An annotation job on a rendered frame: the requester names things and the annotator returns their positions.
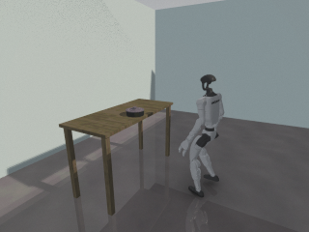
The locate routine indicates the robot right upper arm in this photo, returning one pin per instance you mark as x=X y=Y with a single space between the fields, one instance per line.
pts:
x=221 y=108

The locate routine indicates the robot left forearm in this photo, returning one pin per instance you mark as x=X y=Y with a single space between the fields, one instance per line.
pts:
x=193 y=133

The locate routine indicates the table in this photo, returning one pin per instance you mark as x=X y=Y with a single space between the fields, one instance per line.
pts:
x=104 y=124

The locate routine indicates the robot left upper arm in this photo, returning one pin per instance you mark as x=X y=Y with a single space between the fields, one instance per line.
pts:
x=201 y=106

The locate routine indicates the pot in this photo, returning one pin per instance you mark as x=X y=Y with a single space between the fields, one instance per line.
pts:
x=135 y=114

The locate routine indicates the left robot hand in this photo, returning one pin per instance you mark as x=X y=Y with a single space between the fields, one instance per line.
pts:
x=185 y=145

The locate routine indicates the robot left thigh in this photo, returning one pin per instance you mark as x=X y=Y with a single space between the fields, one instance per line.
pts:
x=198 y=143

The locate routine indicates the left robot foot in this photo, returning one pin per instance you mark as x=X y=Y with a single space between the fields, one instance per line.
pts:
x=199 y=193

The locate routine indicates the lid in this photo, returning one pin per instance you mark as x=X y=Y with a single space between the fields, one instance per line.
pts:
x=135 y=110

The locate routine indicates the robot right forearm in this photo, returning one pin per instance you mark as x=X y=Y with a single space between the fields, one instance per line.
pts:
x=219 y=118

